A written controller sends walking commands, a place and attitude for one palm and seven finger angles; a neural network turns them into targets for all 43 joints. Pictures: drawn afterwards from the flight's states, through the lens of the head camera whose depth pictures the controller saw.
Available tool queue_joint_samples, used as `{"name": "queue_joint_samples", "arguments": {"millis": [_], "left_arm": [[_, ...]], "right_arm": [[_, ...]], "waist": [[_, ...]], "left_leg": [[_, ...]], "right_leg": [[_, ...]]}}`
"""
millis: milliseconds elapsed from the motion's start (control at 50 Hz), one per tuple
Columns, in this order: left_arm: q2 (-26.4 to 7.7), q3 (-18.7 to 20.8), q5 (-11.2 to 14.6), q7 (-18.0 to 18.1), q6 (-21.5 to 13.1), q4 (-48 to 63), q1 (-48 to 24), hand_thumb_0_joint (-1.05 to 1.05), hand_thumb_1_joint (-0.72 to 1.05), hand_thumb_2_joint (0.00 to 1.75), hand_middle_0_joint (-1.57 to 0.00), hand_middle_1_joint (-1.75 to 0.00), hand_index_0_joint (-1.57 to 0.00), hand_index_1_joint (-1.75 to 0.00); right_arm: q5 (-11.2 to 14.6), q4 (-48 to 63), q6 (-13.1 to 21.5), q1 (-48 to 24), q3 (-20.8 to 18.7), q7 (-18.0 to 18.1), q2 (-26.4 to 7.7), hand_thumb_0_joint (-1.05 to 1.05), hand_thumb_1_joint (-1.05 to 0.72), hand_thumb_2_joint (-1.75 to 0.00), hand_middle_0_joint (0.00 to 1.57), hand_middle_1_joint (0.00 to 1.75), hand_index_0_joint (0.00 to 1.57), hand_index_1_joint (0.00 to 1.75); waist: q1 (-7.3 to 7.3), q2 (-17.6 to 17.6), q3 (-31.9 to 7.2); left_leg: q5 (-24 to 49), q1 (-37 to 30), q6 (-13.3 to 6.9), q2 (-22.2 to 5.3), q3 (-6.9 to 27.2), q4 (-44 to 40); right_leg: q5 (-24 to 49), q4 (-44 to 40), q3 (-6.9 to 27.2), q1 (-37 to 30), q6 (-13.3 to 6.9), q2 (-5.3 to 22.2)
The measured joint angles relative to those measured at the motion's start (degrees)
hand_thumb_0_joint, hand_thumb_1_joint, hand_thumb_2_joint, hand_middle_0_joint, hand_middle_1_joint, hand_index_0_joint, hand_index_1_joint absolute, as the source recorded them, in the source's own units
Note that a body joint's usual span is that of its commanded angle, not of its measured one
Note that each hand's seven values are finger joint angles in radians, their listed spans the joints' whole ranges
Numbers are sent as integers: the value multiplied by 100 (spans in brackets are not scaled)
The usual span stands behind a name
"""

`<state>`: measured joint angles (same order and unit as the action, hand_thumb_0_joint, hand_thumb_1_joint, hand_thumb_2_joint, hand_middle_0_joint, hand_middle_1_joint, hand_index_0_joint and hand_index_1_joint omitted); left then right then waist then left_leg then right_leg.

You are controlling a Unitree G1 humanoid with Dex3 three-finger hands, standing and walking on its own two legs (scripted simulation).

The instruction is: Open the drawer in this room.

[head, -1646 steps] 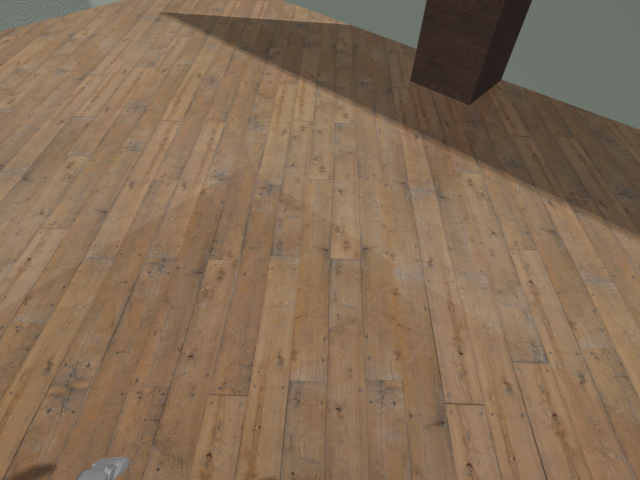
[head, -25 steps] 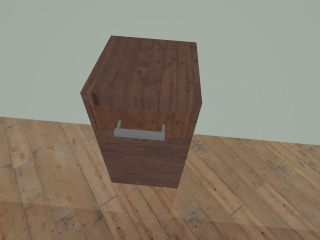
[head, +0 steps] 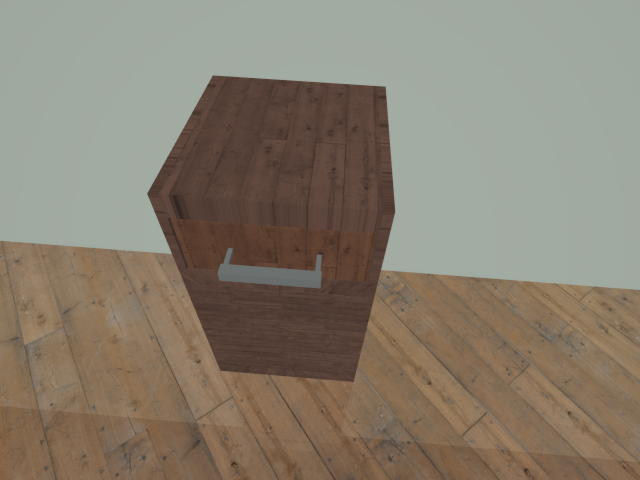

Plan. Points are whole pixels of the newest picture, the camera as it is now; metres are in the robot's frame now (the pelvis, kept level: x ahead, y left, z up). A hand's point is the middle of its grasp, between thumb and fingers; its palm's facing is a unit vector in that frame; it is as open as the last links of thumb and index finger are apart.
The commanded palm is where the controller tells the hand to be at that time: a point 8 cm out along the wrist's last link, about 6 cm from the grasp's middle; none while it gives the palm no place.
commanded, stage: look again from close up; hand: left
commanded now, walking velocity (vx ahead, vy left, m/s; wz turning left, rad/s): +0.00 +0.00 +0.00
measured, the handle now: (272, 266) +0.52 +0.12 -0.14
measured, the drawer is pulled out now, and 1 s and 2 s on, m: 0.00 0.00 0.00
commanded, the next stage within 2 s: raise the hand with hooked fingers in 0.12 s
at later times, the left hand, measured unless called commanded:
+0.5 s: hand (194, 424) +0.19 +0.17 -0.04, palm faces -0.02 -0.38 -0.92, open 7.8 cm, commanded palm +0.13 +0.19 -0.04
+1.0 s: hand (194, 412) +0.20 +0.17 -0.03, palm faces +0.00 -0.12 -0.99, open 10.7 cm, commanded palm +0.17 +0.18 +0.03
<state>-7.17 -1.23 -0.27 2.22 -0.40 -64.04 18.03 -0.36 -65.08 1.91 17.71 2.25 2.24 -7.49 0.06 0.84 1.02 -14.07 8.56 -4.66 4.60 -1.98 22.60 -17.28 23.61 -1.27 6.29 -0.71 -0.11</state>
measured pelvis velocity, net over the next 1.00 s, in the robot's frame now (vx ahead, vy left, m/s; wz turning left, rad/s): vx -0.04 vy -0.07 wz -0.01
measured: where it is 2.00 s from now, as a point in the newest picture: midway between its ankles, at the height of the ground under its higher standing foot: outside the picture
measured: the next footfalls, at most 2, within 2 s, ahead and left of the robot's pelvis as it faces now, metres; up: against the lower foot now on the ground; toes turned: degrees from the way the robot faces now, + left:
none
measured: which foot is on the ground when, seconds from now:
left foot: down 0.00-1.00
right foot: down 0.00-1.00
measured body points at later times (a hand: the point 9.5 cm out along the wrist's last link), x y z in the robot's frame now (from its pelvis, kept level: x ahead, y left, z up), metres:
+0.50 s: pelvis -0.03 -0.02 -0.03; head -0.02 -0.06 +0.42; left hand +0.19 +0.19 +0.01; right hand +0.13 -0.28 -0.13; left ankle -0.02 +0.07 -0.74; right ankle -0.05 -0.11 -0.74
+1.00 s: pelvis -0.04 -0.07 -0.04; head +0.00 -0.10 +0.41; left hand +0.20 +0.17 +0.03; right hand +0.17 -0.26 -0.15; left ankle -0.02 +0.07 -0.74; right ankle -0.05 -0.11 -0.74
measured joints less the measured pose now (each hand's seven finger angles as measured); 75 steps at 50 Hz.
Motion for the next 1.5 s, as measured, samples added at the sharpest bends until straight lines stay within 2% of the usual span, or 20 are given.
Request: {"name": "queue_joint_samples", "arguments": {"millis": [240, 260, 280, 300, 340, 380, 420, 480, 540, 600, 680, 720, 780, 900, 980, 1060, 1200, 1300, 1380, 1500], "left_arm": [[98, -31, -33, 32, -62, -31, 105, 0, 91, 89, -20, -30, -20, -30], [30, -213, -205, 99, 359, 860, 376, 1, 92, 89, -20, -30, -20, -30], [-135, -340, -430, 247, 694, 1871, 714, 3, 94, 89, -21, -30, -21, -30], [-326, -379, -535, 437, 758, 2740, 1020, 6, 96, 89, -21, -30, -21, -31], [-659, -439, -767, 815, 821, 4090, 1296, 7, 96, 88, -21, -31, -21, -31], [-876, -531, -1366, 1106, 843, 5001, 1167, 7, 94, 87, -21, -32, -21, -33], [-1003, -619, -2270, 1395, 776, 5600, 833, 6, 90, 86, -21, -34, -21, -35], [-944, -587, -3851, 1896, 552, 5950, 263, 4, 83, 84, -21, -37, -21, -38], [-729, -531, -5024, 2172, 228, 6099, 84, 3, 75, 82, -21, -41, -21, -42], [-650, -595, -5767, 2329, -123, 6234, 284, 1, 68, 79, -22, -45, -22, -46], [-806, -640, -6342, 2641, -174, 6186, 652, 0, 57, 75, -23, -51, -23, -52], [-947, -568, -6398, 2725, -92, 6079, 674, 0, 52, 73, -24, -54, -24, -55], [-1160, -376, -6192, 2670, -22, 5927, 405, 0, 44, 70, -25, -59, -26, -60], [-1382, -219, -5721, 2157, 15, 5873, -469, 0, 29, 64, -27, -68, -27, -69], [-1397, -190, -5645, 1784, 53, 5876, -704, 0, 21, 60, -27, -74, -28, -75], [-1465, -56, -5576, 1546, -58, 5980, -543, 0, 12, 56, -28, -80, -28, -81], [-1487, 104, -5599, 1799, -236, 6219, -414, 0, -4, 49, -29, -90, -29, -91], [-1401, 18, -5561, 1907, 227, 6269, -644, 0, -16, 44, -30, -98, -30, -99], [-1397, -203, -5537, 1653, 615, 6222, -942, 0, -25, 40, -31, -104, -31, -104], [-1483, -432, -5569, 1200, 762, 6123, -1486, 0, -38, 34, -32, -112, -32, -113]], "right_arm": [[12, 20, -20, -9, -8, -3, -15, 1, -91, -90, 20, 30, 19, 30], [82, 295, -21, 89, -2, 10, -65, 1, -92, -90, 20, 30, 20, 30], [143, 568, 194, 214, -8, 78, -121, 2, -93, -90, 20, 30, 20, 30], [207, 795, 488, 311, -54, 147, -169, 2, -93, -90, 21, 30, 20, 30], [330, 1232, 969, 376, -188, 237, -285, 3, -93, -90, 21, 30, 20, 30], [293, 1624, 1203, 272, -261, 242, -504, 2, -93, -90, 21, 30, 20, 30], [133, 1982, 1187, 18, -300, 181, -732, 2, -92, -90, 20, 30, 20, 30], [-150, 2508, 741, -537, -397, -28, -871, 2, -92, -90, 20, 30, 20, 30], [-242, 3028, 89, -1069, -457, -312, -836, 2, -91, -90, 20, 30, 19, 30], [-232, 3467, -394, -1365, -445, -476, -784, 1, -91, -90, 20, 30, 19, 30], [-264, 3767, -795, -1559, -411, -513, -758, 1, -91, -90, 20, 30, 19, 30], [-305, 3755, -900, -1639, -387, -454, -726, 1, -91, -90, 20, 30, 19, 30], [-330, 3590, -928, -1735, -331, -301, -632, 1, -91, -90, 20, 30, 19, 30], [-306, 3236, -795, -1641, -99, -119, -369, 1, -91, -90, 20, 30, 20, 30], [-255, 3104, -846, -1394, 22, -122, -290, 1, -90, -90, 21, 30, 20, 30], [-222, 3025, -895, -1177, -11, -115, -402, 1, -90, -90, 21, 30, 20, 30], [-206, 2920, -812, -908, -433, -59, -782, 1, -91, -90, 21, 30, 20, 30], [-110, 2883, -869, -908, -605, -70, -913, 1, -91, -90, 20, 30, 19, 30], [-38, 2956, -924, -993, -564, -48, -869, 1, -91, -90, 20, 30, 19, 30], [16, 3105, -959, -1154, -351, -40, -628, 1, -91, -90, 20, 30, 19, 30]], "waist": [[-14, -2, -17], [-46, -10, 9], [-115, 6, 28], [-145, 34, -12], [-74, 17, -90], [13, -184, -224], [79, -393, -438], [81, -483, -766], [-40, -351, -949], [-228, -111, -1005], [-516, 18, -952], [-616, -12, -920], [-676, -111, -828], [-575, -250, -664], [-432, -245, -630], [-367, -245, -588], [-220, -321, -653], [-190, -359, -659], [-217, -404, -607], [-304, -437, -513]], "left_leg": [[-44, 81, 78, -75, 63, 115], [-76, 158, 83, -85, 40, 198], [-94, 181, 88, -80, -35, 216], [-98, 232, 98, -46, -113, 219], [-121, 440, 95, 63, -153, 375], [-233, 852, 80, 64, -98, 777], [-365, 1345, 90, -8, -65, 1213], [-550, 1971, 136, -154, -166, 1755], [-690, 2352, 205, -313, -370, 2096], [-770, 2592, 283, -383, -465, 2320], [-836, 2782, 375, -414, -356, 2561], [-856, 2868, 409, -410, -231, 2678], [-869, 2948, 424, -385, 9, 2823], [-762, 2831, 423, -374, 270, 2676], [-620, 2554, 472, -358, 246, 2265], [-552, 2291, 483, -242, 376, 1943], [-615, 2236, 448, -148, 415, 1877], [-616, 2067, 329, -82, 363, 1790], [-565, 1794, 229, -33, 343, 1617], [-464, 1409, 114, 44, 355, 1348]], "right_leg": [[6, -44, -65, -9, -60, -76], [-10, 49, -47, 88, -66, -82], [-60, 244, 12, 221, -91, -70], [-171, 528, 35, 417, -109, -18], [-372, 957, -8, 728, -113, 117], [-498, 1182, -81, 1024, -103, 130], [-523, 1454, -140, 1436, -134, 72], [-620, 1920, -64, 2073, -212, -52], [-690, 2314, 125, 2562, -284, -195], [-787, 2639, 205, 2883, -366, -257], [-900, 2878, 85, 3041, -472, -279], [-944, 2946, -45, 3066, -514, -272], [-989, 2978, -286, 3020, -566, -251], [-875, 2686, -521, 2778, -630, -273], [-706, 2340, -372, 2579, -608, -319], [-559, 2088, -39, 2436, -556, -428], [-540, 2015, 242, 2430, -421, -475], [-530, 1888, 307, 2240, -298, -405], [-465, 1662, 344, 1937, -212, -350], [-353, 1313, 356, 1501, -102, -261]]}}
